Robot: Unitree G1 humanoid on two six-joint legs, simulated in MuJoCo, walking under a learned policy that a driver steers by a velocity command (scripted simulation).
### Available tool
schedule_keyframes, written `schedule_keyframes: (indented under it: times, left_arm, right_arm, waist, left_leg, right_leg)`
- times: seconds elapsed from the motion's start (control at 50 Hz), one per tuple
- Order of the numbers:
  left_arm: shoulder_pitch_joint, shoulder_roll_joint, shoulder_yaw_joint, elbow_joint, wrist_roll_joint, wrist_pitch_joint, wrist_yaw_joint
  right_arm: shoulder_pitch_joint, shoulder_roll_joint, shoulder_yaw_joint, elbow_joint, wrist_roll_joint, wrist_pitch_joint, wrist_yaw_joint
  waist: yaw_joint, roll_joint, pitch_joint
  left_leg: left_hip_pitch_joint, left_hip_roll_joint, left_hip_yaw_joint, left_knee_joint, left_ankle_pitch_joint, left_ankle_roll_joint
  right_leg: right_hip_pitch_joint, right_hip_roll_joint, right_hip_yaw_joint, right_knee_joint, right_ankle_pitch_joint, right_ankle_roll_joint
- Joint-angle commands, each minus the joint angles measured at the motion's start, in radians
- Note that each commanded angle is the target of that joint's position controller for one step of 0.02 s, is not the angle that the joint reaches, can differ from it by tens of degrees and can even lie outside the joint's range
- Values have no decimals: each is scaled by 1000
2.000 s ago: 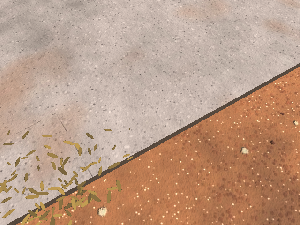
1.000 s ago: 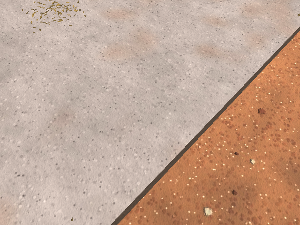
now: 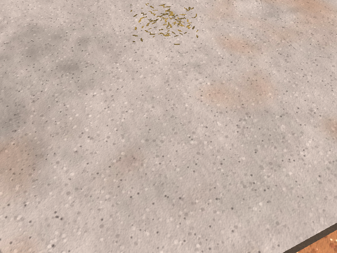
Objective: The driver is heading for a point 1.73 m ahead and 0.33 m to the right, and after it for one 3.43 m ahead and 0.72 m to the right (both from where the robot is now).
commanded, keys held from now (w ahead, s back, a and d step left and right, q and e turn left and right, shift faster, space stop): no key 1.00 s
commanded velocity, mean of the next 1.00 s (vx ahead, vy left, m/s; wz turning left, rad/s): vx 0.00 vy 0.00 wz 0.02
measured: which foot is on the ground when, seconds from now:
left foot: down 0.00-1.00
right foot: down 0.00-1.00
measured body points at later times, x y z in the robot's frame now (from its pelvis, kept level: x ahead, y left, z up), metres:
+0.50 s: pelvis +0.02 +0.02 +0.00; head +0.02 +0.02 +0.45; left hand +0.10 +0.29 -0.13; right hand +0.10 -0.23 -0.13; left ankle -0.02 +0.14 -0.73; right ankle +0.04 -0.13 -0.73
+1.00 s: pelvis +0.02 +0.02 +0.00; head +0.02 +0.02 +0.45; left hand +0.06 +0.28 -0.15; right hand +0.04 -0.23 -0.14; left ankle -0.02 +0.14 -0.73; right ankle +0.04 -0.13 -0.73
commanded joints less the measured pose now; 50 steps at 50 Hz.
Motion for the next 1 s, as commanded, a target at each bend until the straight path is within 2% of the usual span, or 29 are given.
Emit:
schedule_keyframes:
  times: [0.02,0.04,0.06,0.1,0.34,0.7,1.0]
  left_arm:
    - [5,95,20,-51,28,-32,-5]
    - [-27,107,26,-46,24,-31,-4]
    - [-33,108,28,-37,19,-28,1]
    - [-15,114,33,-25,12,-21,8]
    - [16,108,43,86,0,-8,24]
    - [20,100,45,251,-6,11,43]
    - [42,77,33,333,-7,14,45]
  right_arm:
    - [-11,-114,-28,-55,-18,-20,5]
    - [-23,-77,-16,-53,-26,-29,10]
    - [-14,-86,-17,-44,-26,-37,9]
    - [5,-92,-16,-30,-16,-54,8]
    - [57,-67,-8,33,-5,-70,2]
    - [104,-55,-2,179,0,-73,-6]
    - [148,-38,12,269,2,-73,-11]
  waist:
    - [17,123,-98]
    - [8,103,-64]
    - [2,94,-49]
    - [2,94,-19]
    - [-5,10,-27]
    - [-5,6,-3]
    - [-7,1,19]
  left_leg:
    - [-26,136,-134,-131,44,119]
    - [-59,111,-118,-143,-33,98]
    - [-74,89,-100,-142,-45,74]
    - [-85,79,-90,-131,4,55]
    - [-48,49,-58,-104,124,52]
    - [-26,22,-18,-125,141,40]
    - [-34,13,-1,-142,94,38]
  right_leg:
    - [94,-24,12,-62,-26,16]
    - [112,-24,16,-64,10,26]
    - [123,-26,15,-55,34,22]
    - [121,-32,27,-57,77,12]
    - [165,-39,31,-59,165,22]
    - [175,-34,22,-82,161,17]
    - [159,-26,12,-98,126,13]
Keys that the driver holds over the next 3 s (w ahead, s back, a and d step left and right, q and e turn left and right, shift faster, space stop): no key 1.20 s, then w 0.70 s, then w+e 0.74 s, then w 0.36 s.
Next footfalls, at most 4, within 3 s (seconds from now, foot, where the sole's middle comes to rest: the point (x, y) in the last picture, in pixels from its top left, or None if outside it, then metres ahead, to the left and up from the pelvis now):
1.92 left None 0.46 0.12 -0.77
2.48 right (214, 194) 0.73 -0.15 -0.77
2.98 left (194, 130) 1.09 -0.08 -0.77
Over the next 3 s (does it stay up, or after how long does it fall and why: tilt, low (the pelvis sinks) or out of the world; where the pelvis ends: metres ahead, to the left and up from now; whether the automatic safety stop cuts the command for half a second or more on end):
stays up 0.90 -0.10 -0.01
